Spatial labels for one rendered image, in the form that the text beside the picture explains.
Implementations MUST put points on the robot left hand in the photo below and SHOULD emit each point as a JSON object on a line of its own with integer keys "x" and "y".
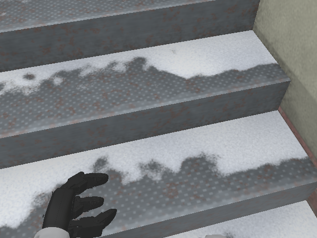
{"x": 66, "y": 204}

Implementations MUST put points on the left robot forearm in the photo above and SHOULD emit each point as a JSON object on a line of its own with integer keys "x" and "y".
{"x": 52, "y": 232}

